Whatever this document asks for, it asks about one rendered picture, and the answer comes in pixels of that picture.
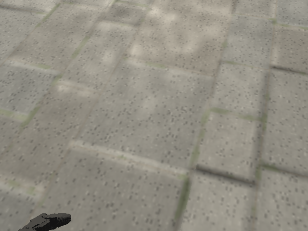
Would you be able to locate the left robot hand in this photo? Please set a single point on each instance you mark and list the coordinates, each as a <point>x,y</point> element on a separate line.
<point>45,222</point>

